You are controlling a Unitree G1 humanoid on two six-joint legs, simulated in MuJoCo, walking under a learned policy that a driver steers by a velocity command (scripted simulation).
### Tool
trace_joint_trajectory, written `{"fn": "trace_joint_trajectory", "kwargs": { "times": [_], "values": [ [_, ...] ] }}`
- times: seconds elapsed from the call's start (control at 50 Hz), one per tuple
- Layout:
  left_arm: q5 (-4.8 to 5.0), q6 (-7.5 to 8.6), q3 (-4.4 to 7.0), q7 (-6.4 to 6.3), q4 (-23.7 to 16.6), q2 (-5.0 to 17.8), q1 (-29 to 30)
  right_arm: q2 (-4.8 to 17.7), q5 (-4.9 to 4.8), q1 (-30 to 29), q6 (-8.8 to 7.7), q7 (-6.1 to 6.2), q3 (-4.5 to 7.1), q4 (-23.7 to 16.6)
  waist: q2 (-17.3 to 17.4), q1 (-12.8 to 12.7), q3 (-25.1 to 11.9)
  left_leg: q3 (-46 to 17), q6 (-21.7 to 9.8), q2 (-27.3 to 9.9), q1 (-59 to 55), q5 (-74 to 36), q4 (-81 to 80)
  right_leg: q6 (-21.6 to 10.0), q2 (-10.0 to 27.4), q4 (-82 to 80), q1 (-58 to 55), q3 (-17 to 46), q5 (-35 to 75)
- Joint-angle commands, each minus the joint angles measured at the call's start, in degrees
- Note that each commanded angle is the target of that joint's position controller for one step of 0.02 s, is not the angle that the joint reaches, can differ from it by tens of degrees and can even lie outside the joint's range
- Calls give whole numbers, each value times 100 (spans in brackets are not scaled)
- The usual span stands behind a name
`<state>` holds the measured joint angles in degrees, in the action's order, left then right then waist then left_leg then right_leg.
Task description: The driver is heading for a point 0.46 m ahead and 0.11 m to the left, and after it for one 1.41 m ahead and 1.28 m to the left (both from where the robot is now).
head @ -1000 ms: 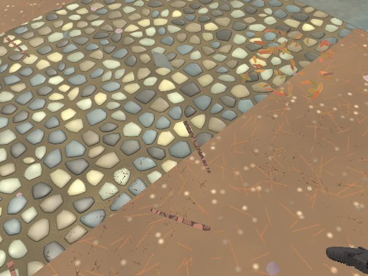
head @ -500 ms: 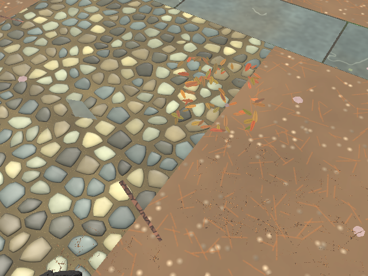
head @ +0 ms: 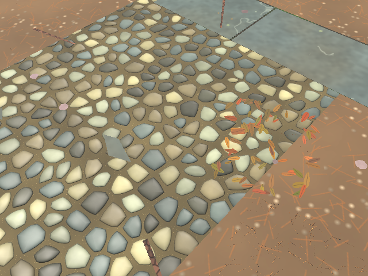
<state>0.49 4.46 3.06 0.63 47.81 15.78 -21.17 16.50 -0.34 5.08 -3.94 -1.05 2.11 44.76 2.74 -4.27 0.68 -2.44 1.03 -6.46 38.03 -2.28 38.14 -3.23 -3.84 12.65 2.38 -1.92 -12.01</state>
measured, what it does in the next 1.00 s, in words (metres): walks ahead, turning left: left foot, then right foot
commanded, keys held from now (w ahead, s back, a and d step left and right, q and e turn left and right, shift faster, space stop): w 0.40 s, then w+q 0.60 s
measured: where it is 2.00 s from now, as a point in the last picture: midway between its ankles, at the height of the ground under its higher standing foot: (136, 151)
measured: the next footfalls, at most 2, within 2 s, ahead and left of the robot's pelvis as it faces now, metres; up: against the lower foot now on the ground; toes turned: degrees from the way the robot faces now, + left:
left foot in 0.16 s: +0.27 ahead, +0.15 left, +0.00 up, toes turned +2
right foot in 0.66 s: +0.55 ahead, -0.09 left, +0.00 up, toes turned +6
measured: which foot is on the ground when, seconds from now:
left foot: up 0.00-0.14, down 0.16-0.68, up 0.70-1.00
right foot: down 0.00-0.18, up 0.20-0.64, down 0.66-1.00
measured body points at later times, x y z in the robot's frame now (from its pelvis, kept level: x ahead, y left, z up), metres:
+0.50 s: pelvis +0.28 +0.06 +0.00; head +0.30 +0.06 +0.45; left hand +0.45 +0.31 -0.10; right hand +0.30 -0.22 -0.13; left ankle +0.23 +0.15 -0.75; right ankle +0.45 -0.12 -0.69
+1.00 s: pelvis +0.54 +0.02 +0.00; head +0.56 +0.03 +0.45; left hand +0.50 +0.31 -0.13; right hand +0.77 -0.20 -0.10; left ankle +0.63 +0.22 -0.68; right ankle +0.51 -0.10 -0.75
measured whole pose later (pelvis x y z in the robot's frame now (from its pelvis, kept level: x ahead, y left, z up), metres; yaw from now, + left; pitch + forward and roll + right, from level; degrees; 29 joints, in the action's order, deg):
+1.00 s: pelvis +0.54 +0.02 +0.00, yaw +16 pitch +1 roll -2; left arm -0.6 5.3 4.2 -0.2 51.4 15.5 -16.9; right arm 17.3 -1.4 9.3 -1.0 -0.8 4.5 43.8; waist 2.4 -3.5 1.8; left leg -2.6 -0.2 -7.0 38.8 4.5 49.6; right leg -0.9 -0.6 13.7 1.8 -11.0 -12.4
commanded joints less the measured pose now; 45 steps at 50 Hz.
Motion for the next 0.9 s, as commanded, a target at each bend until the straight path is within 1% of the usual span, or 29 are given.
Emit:
{"fn": "trace_joint_trajectory", "kwargs": {
  "times": [0.02,0.08,0.12,0.14,0.16,0.18,0.2,0.22,0.24,0.26,0.28,0.32,0.36,0.44,0.5,0.56,0.62,0.64,0.66,0.68,0.7,0.72,0.74,0.76,0.78,0.8,0.82,0.84,0.9],
  "values": [
    [51,31,238,-49,-171,1011,-74,291,-44,-671,-109,-79,27,-501,-557,-11,290,117,-61,158,-255,-321,-535,-845,1592,-429,200,740,1189],
    [73,-65,267,-85,-14,1064,-177,403,-47,-822,-147,-164,50,-623,-625,54,301,93,-271,231,-230,224,-863,-725,1843,-75,-403,830,1579],
    [71,-129,288,-110,22,1135,-84,557,-35,-447,-169,-175,116,-541,-742,309,61,282,-438,424,-888,614,-1011,-593,1828,423,-591,776,2624],
    [65,-164,268,-123,18,1107,2,724,-18,184,-173,-147,220,-349,-705,657,-323,460,-580,602,-1804,591,-1153,-465,1599,1167,-489,573,3455],
    [2,-174,181,-143,-45,914,-22,1039,14,1128,-166,-92,356,-96,-527,1030,-1033,174,-821,296,-3321,385,-937,-281,1303,2400,171,334,3161],
    [-47,-76,-2,-103,-206,361,-600,1606,100,1818,-123,-51,498,2,602,972,-1958,-2124,-1661,-1156,-5703,962,-955,165,525,4645,2457,-28,1179],
    [-27,40,-31,-85,-116,336,-571,1303,-18,2019,-78,-61,424,88,1221,1062,-2329,-3830,-1982,-1585,-6164,1775,-1850,260,60,5726,3524,593,-2062],
    [128,130,115,-39,-243,873,-107,1017,-55,1702,-74,-56,311,50,767,1084,-1537,-3307,-1719,-1428,-5586,2354,-2042,171,421,6180,4114,880,-1931],
    [192,168,117,-32,-372,899,326,875,-28,1305,-68,-40,269,-36,447,957,-913,-2584,-1539,-1229,-4785,2225,-2163,105,723,6043,4196,684,-1431],
    [118,161,120,-54,-418,848,561,724,26,964,-77,-52,224,-64,144,800,-433,-2056,-1471,-1007,-3966,1801,-2380,119,928,5670,4039,567,-1002],
    [50,107,153,-75,-392,802,517,553,83,747,-114,-61,174,-96,234,594,-271,-1691,-1396,-825,-3424,1383,-2553,132,1111,5335,3684,617,-689],
    [21,-20,121,-85,-293,565,280,516,86,621,-167,-77,173,-69,322,384,-219,-1277,-1443,-665,-2877,891,-2853,222,1186,5066,3209,587,-430],
    [-12,-86,104,-109,-357,479,445,653,59,694,-214,-49,214,28,209,342,-85,-943,-1527,-643,-2720,466,-3049,341,1224,4671,3344,542,-70],
    [-64,-29,58,-83,-600,362,1296,791,3,1037,-167,52,254,219,24,564,129,-467,-1378,-415,-2799,72,-3143,458,1134,3187,3459,457,1174],
    [-21,45,14,-11,-752,287,1920,922,-66,1397,-104,107,291,374,1,778,229,-404,-1292,-350,-2870,249,-3057,518,873,2235,3126,346,1715],
    [25,119,20,77,-893,372,2331,948,-117,1657,-17,143,316,495,60,856,292,-674,-1248,-534,-3234,413,-2743,486,753,1733,3014,455,1627],
    [33,196,102,106,-849,631,2079,1017,-116,1612,63,192,372,518,235,596,156,-998,-1091,-700,-3505,248,-2246,328,673,1434,2439,497,1067],
    [27,215,168,85,-729,740,1651,986,-110,1541,87,195,364,504,247,340,-49,-944,-989,-570,-3432,-162,-1812,214,600,1268,1794,389,924],
    [-19,235,297,35,-525,1008,878,775,-66,1554,89,186,290,470,124,3,-611,-730,-814,-212,-3093,-363,-840,14,729,1328,574,443,922],
    [-101,220,404,-20,-424,1417,-79,368,77,1577,88,180,149,278,-640,-326,-1585,-358,-574,295,-2080,1015,974,-315,1825,1530,-1064,1517,861],
    [-100,136,467,9,-307,1697,-221,-62,-78,2290,-15,166,38,129,-2399,67,-2163,-85,-313,966,-114,3641,2655,-1061,2872,803,-2477,3944,-537],
    [-73,133,305,19,-412,1057,-49,595,-191,2033,-45,172,187,243,-1621,-102,-1697,-600,-313,614,406,3560,3346,-922,2698,479,-2062,3994,-1370],
    [-46,142,219,3,-442,778,275,851,-241,1557,-46,171,280,123,-1217,-104,-979,-522,-347,405,616,3018,3428,-703,2533,392,-1388,3094,-1226],
    [-68,150,178,7,-447,675,618,764,-210,1379,-22,192,286,110,-858,60,-637,-423,-307,176,406,2552,3314,-613,2310,253,-728,2491,-608],
    [-82,151,144,12,-418,515,858,689,-149,1278,14,192,310,83,-837,178,-336,-421,-274,33,274,2242,3065,-593,2125,80,-243,2000,-147],
    [-125,172,135,2,-390,479,994,572,-152,1344,74,170,320,66,-991,324,-232,-428,-248,-105,-21,2028,2930,-563,2020,-86,121,1603,157],
    [-126,196,145,-3,-358,448,1070,462,-168,1350,137,152,313,42,-995,381,-162,-374,-221,-152,-143,1933,2846,-596,1962,-236,312,1328,370],
    [-115,221,163,-11,-314,478,1093,361,-167,1289,194,141,301,-13,-926,416,-81,-335,-189,-183,-118,1851,2763,-650,1968,-348,422,1078,616],
    [-122,245,244,-60,-177,668,1031,275,-114,966,285,123,288,-225,-681,425,100,-346,-94,-228,186,1324,2172,-753,2013,-543,422,513,1112]
  ]
}}
Keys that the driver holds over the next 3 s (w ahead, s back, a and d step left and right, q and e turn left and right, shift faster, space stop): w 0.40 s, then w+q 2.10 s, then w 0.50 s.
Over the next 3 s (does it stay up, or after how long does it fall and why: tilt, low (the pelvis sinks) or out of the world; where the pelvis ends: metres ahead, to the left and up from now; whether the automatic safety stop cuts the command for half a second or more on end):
stays up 1.29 0.83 0.00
